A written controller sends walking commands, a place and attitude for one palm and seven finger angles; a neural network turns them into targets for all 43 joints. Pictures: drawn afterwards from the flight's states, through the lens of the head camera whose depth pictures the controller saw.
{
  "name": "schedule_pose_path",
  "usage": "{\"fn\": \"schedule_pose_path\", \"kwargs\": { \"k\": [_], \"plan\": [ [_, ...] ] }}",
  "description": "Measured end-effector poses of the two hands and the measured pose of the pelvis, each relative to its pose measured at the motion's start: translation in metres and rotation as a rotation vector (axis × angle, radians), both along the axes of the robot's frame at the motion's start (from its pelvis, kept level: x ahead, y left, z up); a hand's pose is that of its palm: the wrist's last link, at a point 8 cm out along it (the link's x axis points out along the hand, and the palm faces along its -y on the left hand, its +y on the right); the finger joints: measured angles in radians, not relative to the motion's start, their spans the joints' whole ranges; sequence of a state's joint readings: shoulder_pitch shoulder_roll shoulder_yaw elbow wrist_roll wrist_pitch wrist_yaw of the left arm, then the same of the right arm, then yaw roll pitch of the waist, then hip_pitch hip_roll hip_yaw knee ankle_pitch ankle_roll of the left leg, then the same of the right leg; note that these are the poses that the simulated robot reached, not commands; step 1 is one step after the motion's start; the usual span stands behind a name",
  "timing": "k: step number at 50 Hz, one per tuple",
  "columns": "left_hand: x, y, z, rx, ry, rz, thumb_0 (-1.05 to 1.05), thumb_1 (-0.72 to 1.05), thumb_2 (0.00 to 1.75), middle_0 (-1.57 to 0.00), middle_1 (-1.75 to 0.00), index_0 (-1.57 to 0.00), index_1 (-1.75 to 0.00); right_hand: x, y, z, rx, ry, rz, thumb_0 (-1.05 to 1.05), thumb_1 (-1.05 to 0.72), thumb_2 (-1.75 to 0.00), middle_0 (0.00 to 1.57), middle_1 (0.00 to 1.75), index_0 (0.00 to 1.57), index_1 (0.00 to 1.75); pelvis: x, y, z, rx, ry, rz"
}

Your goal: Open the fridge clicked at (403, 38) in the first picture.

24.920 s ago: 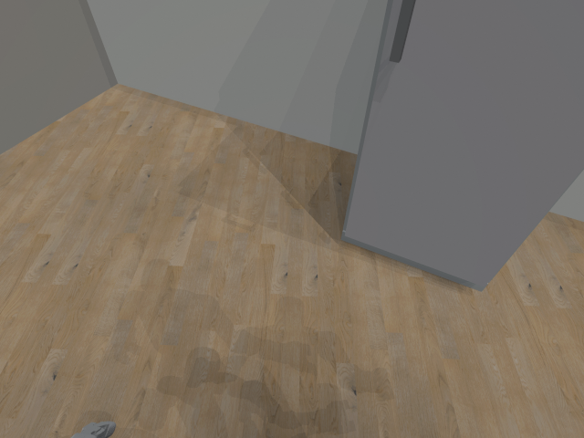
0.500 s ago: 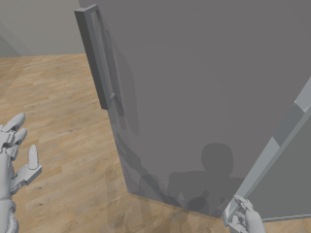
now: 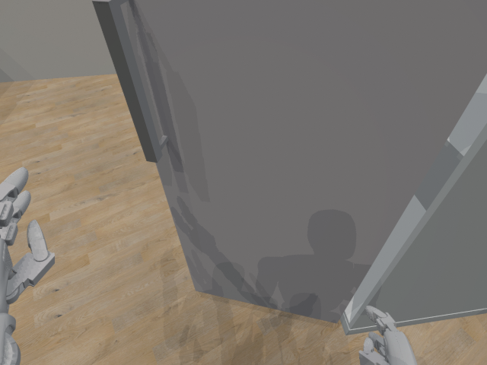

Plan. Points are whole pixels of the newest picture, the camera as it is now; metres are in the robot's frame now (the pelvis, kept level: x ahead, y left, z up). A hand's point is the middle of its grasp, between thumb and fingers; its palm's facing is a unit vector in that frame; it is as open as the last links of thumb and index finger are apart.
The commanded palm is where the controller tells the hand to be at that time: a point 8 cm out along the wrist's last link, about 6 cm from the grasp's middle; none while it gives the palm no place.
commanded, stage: step back with the hand held close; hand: left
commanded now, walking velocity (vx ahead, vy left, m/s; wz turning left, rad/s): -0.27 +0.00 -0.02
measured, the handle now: (141, 88) +0.49 +0.23 +0.23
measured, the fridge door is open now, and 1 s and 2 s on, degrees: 69 69 69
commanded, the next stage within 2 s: stop stepping back and stand still in 1.22 s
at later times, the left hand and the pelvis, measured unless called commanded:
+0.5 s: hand out of the picture +0.14 +0.30 +0.15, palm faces +0.46 -0.77 -0.44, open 7.4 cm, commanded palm +0.08 +0.34 +0.17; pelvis -0.06 +0.04 -0.02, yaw +0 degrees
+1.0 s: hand out of the picture +0.08 +0.32 +0.15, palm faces +0.49 -0.76 -0.42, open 7.4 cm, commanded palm +0.01 +0.35 +0.17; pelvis -0.11 +0.04 -0.03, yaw +3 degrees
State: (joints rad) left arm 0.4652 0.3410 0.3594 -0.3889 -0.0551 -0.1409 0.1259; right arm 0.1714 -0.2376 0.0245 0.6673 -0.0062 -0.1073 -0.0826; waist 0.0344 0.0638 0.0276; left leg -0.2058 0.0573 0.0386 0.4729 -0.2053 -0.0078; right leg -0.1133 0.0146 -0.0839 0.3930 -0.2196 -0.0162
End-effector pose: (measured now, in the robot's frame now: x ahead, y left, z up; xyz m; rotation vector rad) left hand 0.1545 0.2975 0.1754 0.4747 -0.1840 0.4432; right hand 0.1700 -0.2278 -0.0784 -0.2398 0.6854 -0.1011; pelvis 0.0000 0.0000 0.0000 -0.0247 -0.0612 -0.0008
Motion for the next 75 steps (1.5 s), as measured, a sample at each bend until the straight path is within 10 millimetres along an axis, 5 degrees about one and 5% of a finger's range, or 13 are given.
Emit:
{"fn": "schedule_pose_path", "kwargs": {
  "k": [8, 27, 47, 53, 59, 65, 75],
  "plan": [
    [-0.007, 0.006, -0.008, 0.053, 0.075, -0.068, 0.01, 0.88, 0.90, -0.21, -0.30, -0.21, -0.30, -0.021, 0.004, -0.004, -0.020, 0.020, -0.080, 0.01, -0.90, -0.89, 0.21, 0.30, 0.20, 0.30, -0.014, 0.017, -0.007, 0.006, 0.040, -0.018],
    [-0.057, 0.039, -0.011, 0.075, -0.046, -0.011, 0.01, 0.88, 0.90, -0.21, -0.30, -0.21, -0.30, -0.079, 0.034, -0.013, -0.048, 0.052, -0.041, 0.01, -0.90, -0.89, 0.21, 0.30, 0.21, 0.30, -0.062, 0.037, -0.017, -0.018, 0.049, 0.006],
    [-0.103, 0.055, -0.013, 0.102, -0.131, -0.018, 0.01, 0.88, 0.90, -0.21, -0.30, -0.21, -0.30, -0.094, 0.044, -0.007, -0.091, -0.018, -0.005, 0.01, -0.90, -0.89, 0.21, 0.30, 0.21, 0.30, -0.106, 0.045, -0.029, -0.045, 0.024, 0.047],
    [-0.132, 0.055, -0.005, 0.092, -0.121, -0.010, 0.01, 0.88, 0.90, -0.21, -0.30, -0.21, -0.30, -0.109, 0.056, -0.002, -0.045, -0.033, 0.025, 0.01, -0.90, -0.89, 0.21, 0.30, 0.21, 0.30, -0.125, 0.042, -0.023, -0.037, 0.059, 0.017],
    [-0.140, 0.053, 0.000, 0.033, -0.120, -0.042, 0.01, 0.88, 0.90, -0.21, -0.30, -0.21, -0.30, -0.138, 0.064, 0.008, -0.064, 0.048, 0.025, 0.01, -0.90, -0.89, 0.21, 0.30, 0.21, 0.30, -0.144, 0.050, -0.006, 0.027, 0.075, -0.010],
    [-0.144, 0.067, -0.009, 0.081, -0.076, -0.126, 0.01, 0.88, 0.90, -0.21, -0.30, -0.21, -0.30, -0.167, 0.064, 0.010, -0.074, 0.007, -0.065, 0.01, -0.90, -0.89, 0.21, 0.30, 0.21, 0.30, -0.178, 0.066, -0.015, 0.019, 0.088, -0.012],
    [-0.221, 0.051, 0.000, 0.097, -0.006, -0.151, 0.01, 0.88, 0.90, -0.21, -0.30, -0.22, -0.30, -0.258, 0.058, 0.012, -0.039, -0.005, -0.069, 0.01, -0.90, -0.89, 0.21, 0.30, 0.21, 0.30, -0.237, 0.060, -0.008, 0.010, 0.066, -0.048]
  ]
}}
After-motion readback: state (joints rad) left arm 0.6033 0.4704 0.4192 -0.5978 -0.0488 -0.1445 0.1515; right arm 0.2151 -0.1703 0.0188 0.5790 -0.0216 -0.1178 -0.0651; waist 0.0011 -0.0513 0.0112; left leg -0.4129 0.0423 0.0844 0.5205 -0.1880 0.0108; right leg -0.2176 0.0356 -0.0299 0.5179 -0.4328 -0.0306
